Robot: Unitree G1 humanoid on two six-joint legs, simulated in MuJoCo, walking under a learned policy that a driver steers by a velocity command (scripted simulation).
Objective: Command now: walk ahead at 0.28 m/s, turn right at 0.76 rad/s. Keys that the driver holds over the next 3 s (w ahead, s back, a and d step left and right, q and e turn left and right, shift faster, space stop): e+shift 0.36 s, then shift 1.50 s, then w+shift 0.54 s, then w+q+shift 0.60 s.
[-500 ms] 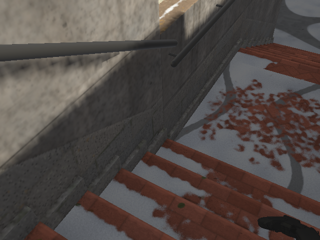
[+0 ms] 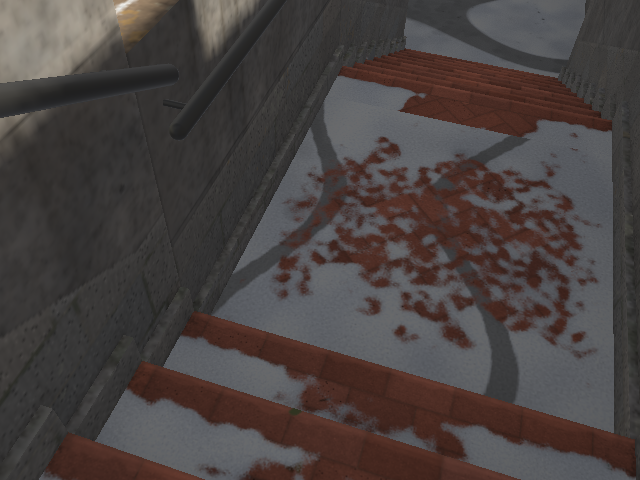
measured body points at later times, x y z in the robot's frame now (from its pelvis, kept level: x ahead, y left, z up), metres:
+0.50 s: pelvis +0.22 +0.02 -0.11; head +0.24 +0.01 +0.34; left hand +0.46 +0.18 -0.21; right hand +0.11 -0.25 -0.22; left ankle +0.27 +0.17 -0.84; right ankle +0.22 -0.09 -0.72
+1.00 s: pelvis +0.24 +0.02 -0.14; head +0.24 +0.01 +0.31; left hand +0.45 +0.19 -0.27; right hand +0.13 -0.19 -0.29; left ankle +0.28 +0.10 -0.86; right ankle +0.27 -0.11 -0.86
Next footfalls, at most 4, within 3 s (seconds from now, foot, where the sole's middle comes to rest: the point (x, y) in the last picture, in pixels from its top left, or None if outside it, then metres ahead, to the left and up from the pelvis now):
0.16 left None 0.30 0.17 -0.89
0.58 right None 0.30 -0.13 -0.90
0.92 left None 0.32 0.08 -0.90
2.20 right None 0.35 -0.22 -0.90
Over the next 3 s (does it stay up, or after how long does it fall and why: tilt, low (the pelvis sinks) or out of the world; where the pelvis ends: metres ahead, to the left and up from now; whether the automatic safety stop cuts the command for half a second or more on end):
stays up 0.84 -0.43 -0.44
